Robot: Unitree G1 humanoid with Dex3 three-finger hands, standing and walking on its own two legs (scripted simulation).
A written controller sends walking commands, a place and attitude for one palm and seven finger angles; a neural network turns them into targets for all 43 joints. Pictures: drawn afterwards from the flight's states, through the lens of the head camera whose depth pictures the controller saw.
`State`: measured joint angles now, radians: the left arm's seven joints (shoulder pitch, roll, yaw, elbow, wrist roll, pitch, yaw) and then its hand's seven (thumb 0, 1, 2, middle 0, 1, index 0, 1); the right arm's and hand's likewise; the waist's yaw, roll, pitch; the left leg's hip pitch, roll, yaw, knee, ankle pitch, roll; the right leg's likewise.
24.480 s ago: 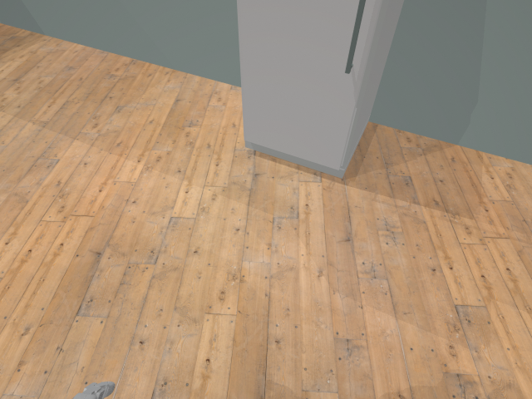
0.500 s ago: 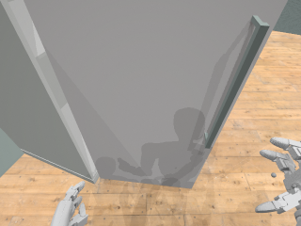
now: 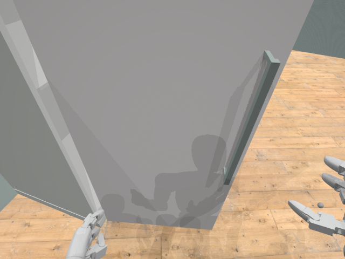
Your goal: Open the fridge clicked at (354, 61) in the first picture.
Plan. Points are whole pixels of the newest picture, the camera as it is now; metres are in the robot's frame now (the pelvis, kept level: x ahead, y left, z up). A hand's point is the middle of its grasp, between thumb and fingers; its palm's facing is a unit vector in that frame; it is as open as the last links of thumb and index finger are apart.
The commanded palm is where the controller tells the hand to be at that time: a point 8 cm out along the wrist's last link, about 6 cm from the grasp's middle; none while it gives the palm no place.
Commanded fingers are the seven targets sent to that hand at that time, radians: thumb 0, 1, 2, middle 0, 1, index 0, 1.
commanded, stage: draw the hand back to the body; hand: right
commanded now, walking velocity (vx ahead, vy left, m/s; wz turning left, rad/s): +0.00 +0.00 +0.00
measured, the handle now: (242, 132) +0.41 -0.19 +0.09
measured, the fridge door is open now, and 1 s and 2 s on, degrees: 75 75 75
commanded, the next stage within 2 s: step back with the hand held close in 0.66 s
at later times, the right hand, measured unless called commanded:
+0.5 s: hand (327, 190) +0.20 -0.26 +0.16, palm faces +0.47 +0.80 -0.38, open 7.6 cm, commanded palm +0.15 -0.29 +0.18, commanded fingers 0.00 -0.90 -0.90 0.20 0.30 0.20 0.30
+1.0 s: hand (324, 192) +0.20 -0.26 +0.16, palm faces +0.38 +0.81 -0.44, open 7.4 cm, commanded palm +0.13 -0.30 +0.18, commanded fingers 0.00 -0.90 -0.90 0.20 0.30 0.20 0.30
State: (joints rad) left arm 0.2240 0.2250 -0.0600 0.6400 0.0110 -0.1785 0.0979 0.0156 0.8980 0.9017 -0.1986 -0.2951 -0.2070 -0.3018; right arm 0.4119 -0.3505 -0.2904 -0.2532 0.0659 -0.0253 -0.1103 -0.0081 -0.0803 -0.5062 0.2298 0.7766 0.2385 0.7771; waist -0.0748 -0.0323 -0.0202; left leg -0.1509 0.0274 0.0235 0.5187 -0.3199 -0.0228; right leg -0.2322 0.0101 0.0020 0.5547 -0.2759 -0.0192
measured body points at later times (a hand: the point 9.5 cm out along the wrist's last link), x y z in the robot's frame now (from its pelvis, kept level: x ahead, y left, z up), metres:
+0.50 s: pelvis +0.01 +0.01 +0.01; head -0.02 +0.03 +0.46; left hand +0.20 +0.23 -0.07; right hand +0.17 -0.30 +0.18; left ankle -0.02 +0.13 -0.73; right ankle +0.02 -0.11 -0.73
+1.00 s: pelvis -0.01 +0.00 +0.01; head -0.01 +0.01 +0.46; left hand +0.18 +0.24 -0.07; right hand +0.17 -0.30 +0.19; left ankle -0.02 +0.13 -0.73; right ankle +0.02 -0.11 -0.73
